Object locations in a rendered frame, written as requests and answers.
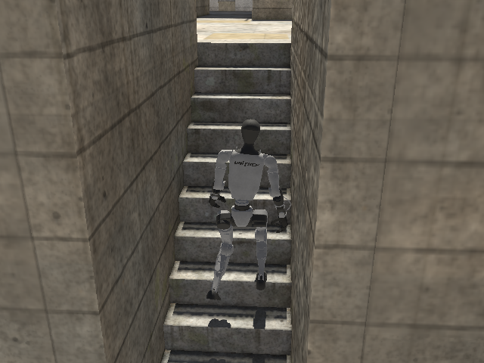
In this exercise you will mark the robot torso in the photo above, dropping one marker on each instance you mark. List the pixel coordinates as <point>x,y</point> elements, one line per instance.
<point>245,173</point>

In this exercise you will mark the left robot hand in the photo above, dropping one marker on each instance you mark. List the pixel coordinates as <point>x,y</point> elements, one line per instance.
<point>212,201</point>

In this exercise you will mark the right robot upper arm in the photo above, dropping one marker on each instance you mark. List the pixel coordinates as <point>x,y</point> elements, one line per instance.
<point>273,175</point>

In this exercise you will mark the robot left forearm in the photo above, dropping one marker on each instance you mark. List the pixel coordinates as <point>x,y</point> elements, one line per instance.
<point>215,193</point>

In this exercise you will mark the right robot hand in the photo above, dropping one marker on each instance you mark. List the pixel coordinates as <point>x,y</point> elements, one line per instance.
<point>282,221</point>

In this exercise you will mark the robot right forearm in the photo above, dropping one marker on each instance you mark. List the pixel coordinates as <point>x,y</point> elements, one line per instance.
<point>279,205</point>

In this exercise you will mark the robot right shin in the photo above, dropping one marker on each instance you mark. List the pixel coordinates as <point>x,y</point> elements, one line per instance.
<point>261,253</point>

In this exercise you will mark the left robot upper arm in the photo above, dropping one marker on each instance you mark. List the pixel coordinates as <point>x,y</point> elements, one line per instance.
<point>223,157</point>

